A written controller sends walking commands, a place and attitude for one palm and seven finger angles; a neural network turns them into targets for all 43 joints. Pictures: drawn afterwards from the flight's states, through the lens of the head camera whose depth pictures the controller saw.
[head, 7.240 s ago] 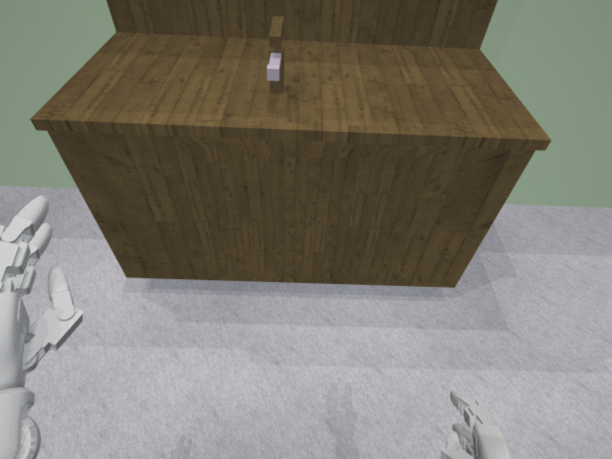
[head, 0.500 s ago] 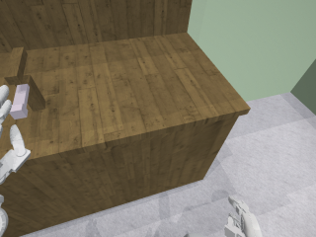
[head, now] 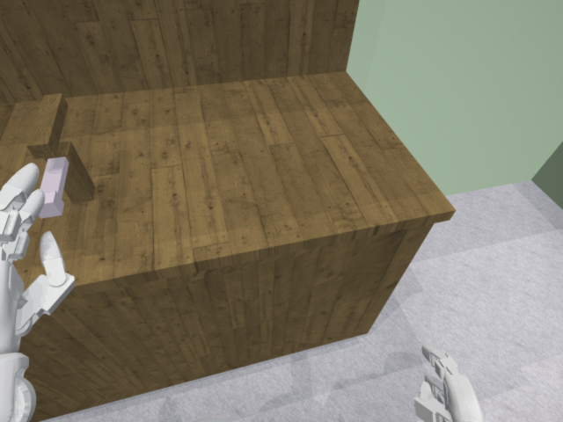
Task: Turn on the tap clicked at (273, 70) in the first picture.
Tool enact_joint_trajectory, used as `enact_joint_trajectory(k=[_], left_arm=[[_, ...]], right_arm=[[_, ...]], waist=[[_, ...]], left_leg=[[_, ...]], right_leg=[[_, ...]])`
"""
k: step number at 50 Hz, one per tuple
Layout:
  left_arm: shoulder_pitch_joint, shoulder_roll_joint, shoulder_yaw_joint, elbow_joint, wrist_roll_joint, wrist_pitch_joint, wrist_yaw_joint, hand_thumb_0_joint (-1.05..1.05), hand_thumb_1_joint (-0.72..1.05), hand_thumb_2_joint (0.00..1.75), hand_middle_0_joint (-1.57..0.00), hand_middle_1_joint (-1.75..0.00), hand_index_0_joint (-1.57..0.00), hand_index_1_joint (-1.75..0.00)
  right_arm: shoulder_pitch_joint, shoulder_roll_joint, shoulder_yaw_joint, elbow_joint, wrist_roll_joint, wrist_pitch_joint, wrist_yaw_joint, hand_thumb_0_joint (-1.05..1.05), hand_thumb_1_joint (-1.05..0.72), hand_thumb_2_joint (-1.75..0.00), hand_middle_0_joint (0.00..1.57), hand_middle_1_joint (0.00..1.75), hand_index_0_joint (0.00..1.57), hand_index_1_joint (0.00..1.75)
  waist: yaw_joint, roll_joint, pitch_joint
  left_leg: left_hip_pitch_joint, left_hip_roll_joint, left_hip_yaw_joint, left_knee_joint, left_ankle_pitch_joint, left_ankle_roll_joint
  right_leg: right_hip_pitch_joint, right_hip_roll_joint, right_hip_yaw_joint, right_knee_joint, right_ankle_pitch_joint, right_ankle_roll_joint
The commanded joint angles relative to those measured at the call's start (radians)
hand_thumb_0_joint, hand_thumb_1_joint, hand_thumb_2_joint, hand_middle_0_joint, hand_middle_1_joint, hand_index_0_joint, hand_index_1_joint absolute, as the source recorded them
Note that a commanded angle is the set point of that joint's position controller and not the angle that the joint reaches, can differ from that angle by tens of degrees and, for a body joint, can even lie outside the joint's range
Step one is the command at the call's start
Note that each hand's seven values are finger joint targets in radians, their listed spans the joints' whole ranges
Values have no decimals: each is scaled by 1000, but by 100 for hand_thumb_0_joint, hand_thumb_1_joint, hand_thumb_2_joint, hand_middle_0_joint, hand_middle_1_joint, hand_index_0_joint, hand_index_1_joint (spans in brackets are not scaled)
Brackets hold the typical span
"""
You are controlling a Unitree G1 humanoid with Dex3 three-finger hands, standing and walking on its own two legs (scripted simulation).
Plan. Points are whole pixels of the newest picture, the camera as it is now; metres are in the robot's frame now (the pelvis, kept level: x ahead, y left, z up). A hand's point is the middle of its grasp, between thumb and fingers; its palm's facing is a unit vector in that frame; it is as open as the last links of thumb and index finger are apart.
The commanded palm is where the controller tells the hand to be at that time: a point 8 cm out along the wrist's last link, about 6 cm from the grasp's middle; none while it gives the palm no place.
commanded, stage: come to a stop and stand still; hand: left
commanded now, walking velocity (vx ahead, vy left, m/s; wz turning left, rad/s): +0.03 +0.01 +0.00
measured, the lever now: (48, 204) +0.36 +0.37 +0.10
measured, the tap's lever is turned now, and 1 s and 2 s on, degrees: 0 0 0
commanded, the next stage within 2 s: look again from close up in 0.92 s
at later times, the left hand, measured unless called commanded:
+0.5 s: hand (11, 256) +0.23 +0.30 +0.17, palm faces +0.46 -0.82 -0.34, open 7.4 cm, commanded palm +0.17 +0.33 +0.18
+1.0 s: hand (20, 247) +0.24 +0.30 +0.17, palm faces +0.46 -0.82 -0.34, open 7.4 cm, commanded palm +0.19 +0.33 +0.18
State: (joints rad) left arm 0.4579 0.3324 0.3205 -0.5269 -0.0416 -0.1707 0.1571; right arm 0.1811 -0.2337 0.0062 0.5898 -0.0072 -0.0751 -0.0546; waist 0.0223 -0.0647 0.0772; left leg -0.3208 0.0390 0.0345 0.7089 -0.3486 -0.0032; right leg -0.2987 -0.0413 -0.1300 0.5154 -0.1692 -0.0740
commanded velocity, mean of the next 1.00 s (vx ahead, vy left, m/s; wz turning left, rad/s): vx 0.00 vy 0.00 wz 0.00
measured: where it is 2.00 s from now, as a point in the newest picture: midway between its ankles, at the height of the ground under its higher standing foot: outside the picture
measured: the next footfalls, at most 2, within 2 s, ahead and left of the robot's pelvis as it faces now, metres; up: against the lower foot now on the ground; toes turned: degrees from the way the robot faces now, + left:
left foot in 0.06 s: +0.06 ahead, +0.15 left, +0.00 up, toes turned +4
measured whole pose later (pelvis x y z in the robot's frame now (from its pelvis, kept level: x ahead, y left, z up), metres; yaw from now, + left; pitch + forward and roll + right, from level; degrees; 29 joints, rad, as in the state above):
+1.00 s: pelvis +0.04 +0.05 +0.01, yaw +2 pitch -1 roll -1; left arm 0.45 0.34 0.33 -0.45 -0.06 -0.15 0.15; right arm 0.19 -0.21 0.02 0.59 0.01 -0.08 -0.06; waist 0.03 0.00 0.00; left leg -0.17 0.00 0.03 0.44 -0.26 0.02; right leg -0.22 0.00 -0.06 0.37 -0.15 -0.01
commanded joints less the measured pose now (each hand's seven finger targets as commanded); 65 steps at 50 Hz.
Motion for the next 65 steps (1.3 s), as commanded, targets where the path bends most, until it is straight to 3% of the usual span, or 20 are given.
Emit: enact_joint_trajectory(k=[1, 4, 5, 6, 8, 11, 15, 20, 23, 29, 39, 50, 51, 52, 53, 55, 58, 62, 63, 65], left_arm=[[-87, 214, 158, -198, 1, -57, 37, 0, 90, 90, -20, -30, -20, -30], [-97, 184, 137, -169, -2, -55, 30, 0, 90, 90, -20, -30, -20, -30], [-102, 189, 141, -146, 3, -52, 29, 0, 90, 90, -20, -30, -20, -30], [-91, 191, 151, -106, 3, -49, 23, 0, 90, 90, -20, -30, -20, -30], [-125, 164, 118, -101, 15, -41, 12, 0, 90, 90, -20, -30, -20, -30], [-143, 138, 67, -114, 23, -40, 5, 0, 90, 90, -20, -30, -20, -30], [-196, 161, 70, -156, 30, -43, 4, 0, 90, 90, -20, -30, -20, -30], [-214, 184, 105, -126, 26, -50, 11, 0, 90, 90, -20, -30, -20, -30], [-172, 187, 119, -95, 18, -51, 7, 0, 90, 90, -20, -30, -20, -30], [-82, 154, 93, -94, 6, -44, 0, 0, 90, 90, -20, -30, -20, -30], [-46, 201, 138, -204, -10, -54, 9, 0, 90, 90, -20, -30, -20, -30], [-109, 153, 76, -124, -6, -40, 3, 0, 90, 90, -20, -30, -20, -30], [-1192, 973, 663, -357, 182, -146, -3, 0, 90, 90, -20, -30, -20, -30], [-593, 333, 255, 257, 62, -105, -59, 0, 90, 90, -20, -30, -20, -30], [-383, 233, 189, 115, 0, -89, -48, 0, 90, 90, -20, -30, -20, -30], [-356, 172, 90, 78, 7, -103, -55, 0, 90, 90, -20, -30, -20, -30], [-147, 93, 11, -63, -7, -108, -58, 0, 90, 90, -20, -30, -20, -30], [-88, 225, 153, -82, 2, -99, -44, 0, 90, 90, -20, -30, -20, -30], [-76, 301, 240, -77, 1, -97, -32, 0, 90, 90, -20, -30, -20, -30], [-105, 264, 231, -79, -8, -106, -38, 0, 90, 90, -20, -30, -20, -30]], right_arm=[[-39, -68, -32, -139, -2, -51, -11, 0, -90, -90, 20, 30, 20, 30], [-48, -99, -41, -162, 16, -55, -15, 0, -90, -90, 20, 30, 20, 30], [-58, -106, -40, -170, 25, -57, -12, 0, -90, -90, 20, 30, 20, 30], [-62, -95, -34, -158, 25, -59, -13, 0, -90, -90, 20, 30, 20, 30], [-77, -87, -26, -159, 21, -67, -12, 0, -90, -90, 20, 30, 20, 30], [-53, -92, -28, -151, 16, -82, -3, 0, -90, -90, 20, 30, 20, 30], [-49, -91, -23, -137, 8, -92, 1, 0, -90, -90, 20, 30, 20, 30], [-54, -77, -17, -124, 1, -95, -5, 0, -90, -90, 20, 30, 20, 30], [-61, -77, -18, -119, 1, -95, -5, 0, -90, -90, 20, 30, 20, 30], [-56, -80, -25, -131, 9, -86, -2, 0, -90, -90, 20, 30, 20, 30], [-72, -89, -36, -151, 10, -69, -16, 0, -90, -90, 20, 30, 20, 30], [-77, -95, -32, -146, 12, -59, -20, 0, -90, -90, 20, 30, 20, 30], [90, -111, -34, -147, -26, -110, -4, 0, -90, -90, 20, 30, 20, 30], [-14, 5, -6, -79, 15, -111, 6, 0, -90, -90, 20, 30, 20, 30], [-76, -56, -45, -144, 39, -103, 22, 0, -90, -90, 20, 30, 20, 30], [-20, -81, -49, -156, 28, -123, 32, 0, -90, -90, 20, 30, 20, 30], [-67, -69, -37, -170, 38, -131, 69, 0, -90, -90, 20, 30, 20, 30], [-64, -85, -34, -189, 26, -123, 51, 0, -90, -90, 20, 30, 20, 30], [-79, -88, -35, -182, 30, -116, 41, 0, -90, -90, 20, 30, 20, 30], [-74, -78, -30, -198, 26, -112, 27, 0, -90, -90, 20, 30, 20, 30]], waist=[[5, 27, -137], [6, 178, -119], [13, 188, -115], [6, 234, -113], [4, 247, -61], [3, 152, -108], [4, 118, -96], [7, 118, -103], [9, 154, -126], [3, 96, -186], [-1, 139, -232], [-4, 116, -161], [0, -10, 40], [3, -20, -199], [23, 159, -184], [18, 233, -235], [24, 163, -229], [27, -65, -153], [27, -55, -145], [16, -25, -131]], left_leg=[[161, -58, 57, -213, 66, 5], [100, 95, -156, -403, 49, 59], [30, 139, -196, -429, 84, 72], [-91, 147, -190, -475, -68, 67], [-158, 122, -161, -488, -142, 59], [-95, 61, -103, -399, -16, 33], [-101, 36, -101, -426, -118, 21], [-58, 28, -95, -444, -79, 16], [-40, 29, -94, -458, -33, 9], [8, 7, -59, -384, 195, -9], [65, 11, -61, -340, 421, -26], [30, 12, -58, -386, 200, -6], [-104, 63, -30, -232, 283, 48], [93, -6, -45, -265, 279, 41], [180, -1, -11, -322, 316, 12], [133, 14, -7, -294, 252, 10], [111, 25, -17, -328, 201, 20], [21, 9, -29, -347, 43, 17], [43, 11, -27, -353, 36, 19], [31, 13, -37, -358, 24, 27]], right_leg=[[-5, -177, 219, -264, -357, 7], [40, -34, 124, -56, -244, 69], [95, 5, 103, 0, -135, 83], [165, 6, 109, 27, -151, 84], [201, 12, 111, 22, -76, 82], [216, 7, 144, -69, 10, 76], [199, 14, 169, -129, -114, 74], [209, 22, 160, -156, -79, 75], [232, 30, 143, -140, -16, 76], [282, 10, 137, -147, 166, 72], [306, 4, 117, -101, 327, 68], [245, 4, 142, -165, 159, 74], [67, -29, 188, -198, 94, 126], [90, -82, 191, -170, 88, 23], [131, -31, 187, -121, 179, 8], [192, -55, 230, -113, 198, 26], [236, -36, 194, -116, 133, 49], [187, -16, 192, -188, -89, 62], [156, -15, 189, -196, -113, 62], [146, -20, 199, -197, -128, 59]])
